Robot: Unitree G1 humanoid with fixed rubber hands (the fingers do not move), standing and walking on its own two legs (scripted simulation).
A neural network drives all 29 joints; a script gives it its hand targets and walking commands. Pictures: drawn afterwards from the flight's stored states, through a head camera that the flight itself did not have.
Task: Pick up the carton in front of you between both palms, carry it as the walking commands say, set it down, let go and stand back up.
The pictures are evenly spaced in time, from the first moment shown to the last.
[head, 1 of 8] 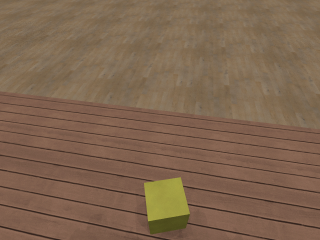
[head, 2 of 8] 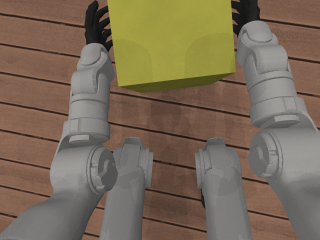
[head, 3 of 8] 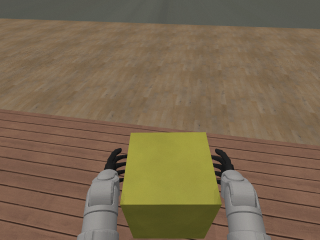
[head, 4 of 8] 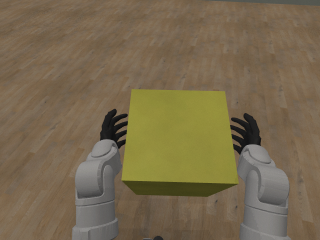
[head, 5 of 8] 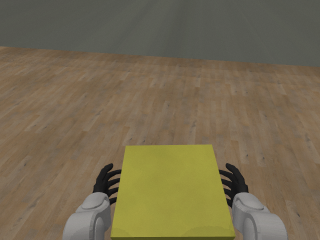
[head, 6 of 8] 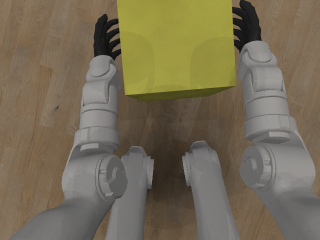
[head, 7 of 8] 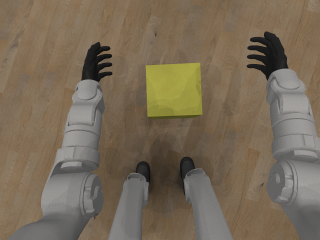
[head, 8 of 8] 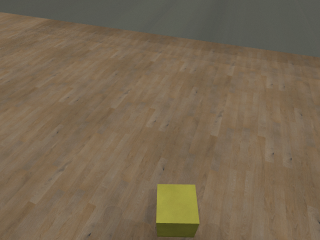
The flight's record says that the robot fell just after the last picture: no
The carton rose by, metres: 0.68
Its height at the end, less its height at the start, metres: -0.12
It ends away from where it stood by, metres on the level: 2.92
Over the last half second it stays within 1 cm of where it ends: yes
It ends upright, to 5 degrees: yes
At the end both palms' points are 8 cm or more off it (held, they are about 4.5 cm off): yes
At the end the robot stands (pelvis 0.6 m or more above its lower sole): yes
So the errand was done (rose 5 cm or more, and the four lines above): yes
